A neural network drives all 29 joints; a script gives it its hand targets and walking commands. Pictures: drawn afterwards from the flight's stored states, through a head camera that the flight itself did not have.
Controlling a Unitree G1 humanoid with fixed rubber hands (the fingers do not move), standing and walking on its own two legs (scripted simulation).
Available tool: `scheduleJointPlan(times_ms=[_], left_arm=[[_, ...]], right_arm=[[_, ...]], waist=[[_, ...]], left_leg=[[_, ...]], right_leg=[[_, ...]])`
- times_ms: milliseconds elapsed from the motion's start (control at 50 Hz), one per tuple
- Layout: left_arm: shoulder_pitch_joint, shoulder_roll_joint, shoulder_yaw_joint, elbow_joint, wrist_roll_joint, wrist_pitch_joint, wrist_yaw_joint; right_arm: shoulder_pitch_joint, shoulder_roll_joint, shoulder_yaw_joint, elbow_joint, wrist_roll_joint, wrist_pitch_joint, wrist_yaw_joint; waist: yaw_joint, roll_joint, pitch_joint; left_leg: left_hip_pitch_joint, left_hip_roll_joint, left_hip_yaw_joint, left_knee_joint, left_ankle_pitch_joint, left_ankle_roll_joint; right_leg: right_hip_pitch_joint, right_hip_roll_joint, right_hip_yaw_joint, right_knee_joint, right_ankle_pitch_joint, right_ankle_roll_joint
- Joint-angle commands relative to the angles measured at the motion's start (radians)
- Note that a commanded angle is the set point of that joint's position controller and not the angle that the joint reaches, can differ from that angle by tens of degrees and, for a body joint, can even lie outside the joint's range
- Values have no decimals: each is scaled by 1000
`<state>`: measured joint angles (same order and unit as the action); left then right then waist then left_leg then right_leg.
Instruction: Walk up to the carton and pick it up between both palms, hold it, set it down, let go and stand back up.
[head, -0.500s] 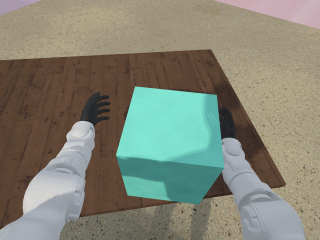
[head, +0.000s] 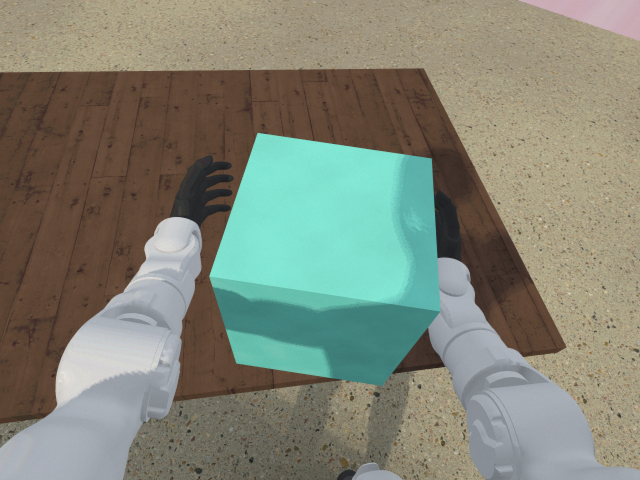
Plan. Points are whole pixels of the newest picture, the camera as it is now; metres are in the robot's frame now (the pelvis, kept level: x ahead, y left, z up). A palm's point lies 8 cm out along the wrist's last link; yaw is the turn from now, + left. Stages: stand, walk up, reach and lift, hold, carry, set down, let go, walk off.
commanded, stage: reach and lift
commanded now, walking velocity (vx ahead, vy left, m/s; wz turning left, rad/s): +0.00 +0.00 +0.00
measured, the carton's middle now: (325, 270) +0.38 -0.04 +0.02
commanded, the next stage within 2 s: none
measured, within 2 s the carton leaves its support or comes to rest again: neither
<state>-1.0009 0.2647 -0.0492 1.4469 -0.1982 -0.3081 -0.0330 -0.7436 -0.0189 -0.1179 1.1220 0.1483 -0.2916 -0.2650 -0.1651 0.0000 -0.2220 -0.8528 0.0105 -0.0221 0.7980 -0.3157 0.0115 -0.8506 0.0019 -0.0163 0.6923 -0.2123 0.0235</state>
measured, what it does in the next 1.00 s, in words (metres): stands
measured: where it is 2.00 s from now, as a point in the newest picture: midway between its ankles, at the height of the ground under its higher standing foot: outside the picture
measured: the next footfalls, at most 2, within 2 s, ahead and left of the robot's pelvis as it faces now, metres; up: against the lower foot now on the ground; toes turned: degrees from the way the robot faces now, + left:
none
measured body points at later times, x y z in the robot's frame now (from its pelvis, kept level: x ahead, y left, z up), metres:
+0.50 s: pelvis +0.01 +0.02 +0.01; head +0.09 +0.05 +0.45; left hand +0.48 +0.12 +0.06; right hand +0.40 -0.17 +0.05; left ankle +0.02 +0.11 -0.70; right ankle +0.06 -0.14 -0.70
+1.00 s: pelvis +0.02 +0.01 +0.03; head +0.10 +0.03 +0.47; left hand +0.47 +0.13 +0.06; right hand +0.40 -0.16 +0.05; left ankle +0.02 +0.11 -0.70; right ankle +0.06 -0.14 -0.70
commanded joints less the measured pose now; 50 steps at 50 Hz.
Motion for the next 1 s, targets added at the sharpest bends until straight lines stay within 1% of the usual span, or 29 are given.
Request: scheduleJointPlan(times_ms=[0, 20, 40, 100, 120, 160, 200, 220, 240, 300, 360, 420, 440, 500, 540, 580, 600, 620, 660, 680, 700, 740, 760, 800, 860, 920, 940, 960, 980], left_arm=[[-506, 77, 49, -229, 60, -35, 30], [-517, 48, 54, -274, 78, -34, 39], [-500, 77, 75, -220, 76, -35, 41], [-498, 44, 110, -105, 127, 13, 33], [-508, 33, 99, -206, 115, -6, 42], [-574, -30, 44, -225, 89, -12, 47], [-612, -66, 18, -269, 87, -16, 65], [-538, -59, 42, -270, 97, -16, 60], [-527, -45, 85, -202, 108, -14, 58], [-459, -121, 91, -244, 128, -32, 45], [-451, -154, 151, -205, 215, -19, 26], [-500, -213, 168, -126, 249, -21, -4], [-545, -265, 172, -114, 291, -31, -20], [-536, -523, 148, -136, 340, -84, -53], [-438, -772, 108, -58, 400, -125, -87], [-453, -795, 119, -14, 434, -149, -92], [-415, -774, 170, -28, 463, -169, -88], [-433, -755, 159, -24, 466, -180, -85], [-361, -713, 243, 68, 513, -174, -101], [-376, -728, 241, 76, 492, -175, -108], [-383, -731, 246, 98, 508, -168, -118], [-406, -726, 239, 81, 506, -174, -123], [-523, -701, 235, 63, 505, -170, -124], [-543, -739, 173, 71, 454, -186, -126], [-522, -732, 198, 36, 462, -195, -114], [-525, -743, 178, 35, 468, -199, -112], [-398, -788, 160, 12, 486, -203, -105], [-403, -741, 214, 58, 501, -194, -115], [-362, -759, 202, 68, 484, -197, -121]], right_arm=[[-472, -42, -30, -238, -26, -59, 10], [-467, 5, 9, -236, -16, -58, 13], [-464, -12, -6, -247, -20, -49, 18], [-484, 5, -61, -129, -98, -14, -8], [-460, 9, -65, -153, -103, -30, -14], [-527, 37, -76, -161, -112, -35, -13], [-529, 34, -97, -138, -113, -35, 12], [-459, 64, -75, -157, -101, -30, 15], [-447, 57, -85, -143, -121, -26, 19], [-435, 104, -63, -196, -145, -69, 27], [-433, 131, -90, -124, -196, -88, 38], [-485, 179, -137, -92, -255, -100, 51], [-493, 268, -165, -49, -315, -99, 73], [-527, 521, -162, -96, -435, -163, 148], [-485, 733, -86, -77, -477, -204, 205], [-495, 756, -106, -13, -505, -209, 234], [-451, 739, -106, -7, -528, -208, 244], [-478, 728, -101, 11, -524, -215, 255], [-436, 720, -97, 22, -542, -201, 263], [-453, 706, -110, 32, -571, -203, 260], [-426, 696, -128, 43, -581, -198, 251], [-410, 721, -138, 49, -601, -199, 252], [-502, 701, -177, 38, -616, -184, 252], [-497, 735, -171, 58, -644, -203, 246], [-452, 758, -156, 74, -646, -209, 249], [-458, 739, -182, 87, -654, -227, 242], [-350, 763, -146, 91, -630, -240, 244], [-394, 765, -148, 61, -633, -226, 241], [-373, 769, -134, 29, -621, -241, 232]], waist=[[19, 183, -755], [62, 189, -711], [71, 165, -759], [21, 102, -543], [13, 118, -618], [-10, 129, -601], [-9, 204, -650], [31, 179, -654], [32, 145, -638], [29, 122, -730], [41, 161, -601], [22, 121, -547], [16, 140, -501], [37, 144, -566], [36, 176, -606], [29, 190, -576], [67, 196, -574], [58, 210, -545], [93, 149, -423], [80, 131, -404], [29, 131, -372], [42, 120, -345], [4, 122, -329], [-14, 106, -360], [25, 117, -418], [-2, 136, -470], [19, 170, -455], [37, 133, -420], [21, 130, -458]], left_leg=[[424, -24, 10, -70, 196, -67], [424, -24, 28, -67, 236, -81], [407, -31, 22, -55, 252, -76], [334, -17, 22, -110, 44, -42], [335, -21, 31, -100, 81, -51], [372, -9, 14, -108, 85, -58], [465, -8, 5, -89, 210, -92], [465, -8, 9, -89, 191, -84], [458, -9, 6, -89, 195, -75], [514, -11, 6, -61, 359, -91], [552, -10, 16, -76, 404, -100], [552, -5, 7, -110, 334, -95], [528, -12, 14, -126, 272, -85], [577, -2, 6, -128, 352, -106], [684, 15, -14, -101, 599, -133], [694, 18, -28, -103, 607, -136], [675, 11, -13, -115, 616, -136], [693, 18, -18, -114, 655, -146], [631, 6, 12, -148, 567, -111], [602, 14, -6, -173, 496, -107], [564, 3, 20, -188, 431, -96], [535, 11, 8, -225, 364, -90], [502, 10, 8, -224, 338, -85], [498, 0, 17, -224, 309, -91], [480, 0, 23, -237, 281, -82], [503, 8, 10, -225, 348, -98], [581, 6, 13, -226, 420, -120], [544, -1, 26, -230, 377, -97], [504, -14, 31, -233, 375, -93]], right_leg=[[312, 21, -38, -52, 191, -22], [351, 17, -40, -48, 198, -20], [368, 16, -30, -40, 216, -25], [333, 13, -28, -63, 93, -14], [359, 5, -31, -54, 147, -7], [326, 21, -39, -60, 120, -21], [281, 34, -64, -55, 162, -35], [301, 30, -46, -75, 132, -35], [295, 32, -50, -61, 144, -27], [328, 39, -61, -54, 288, -24], [344, 35, -57, -80, 285, -26], [364, 29, -63, -111, 220, -22], [376, 20, -70, -126, 186, -40], [375, 30, -86, -140, 218, -46], [356, 38, -96, -148, 319, -52], [367, 39, -88, -164, 320, -61], [429, 36, -75, -176, 328, -61], [409, 41, -90, -168, 340, -64], [499, 25, -67, -185, 335, -50], [494, 28, -63, -194, 291, -60], [520, 18, -60, -206, 313, -58], [536, 25, -52, -218, 286, -59], [553, 24, -56, -211, 262, -53], [534, 19, -59, -223, 276, -58], [556, 14, -56, -224, 275, -53], [530, 26, -60, -227, 281, -65], [544, 28, -65, -247, 325, -66], [574, 17, -54, -231, 309, -56], [610, 13, -51, -239, 371, -57]])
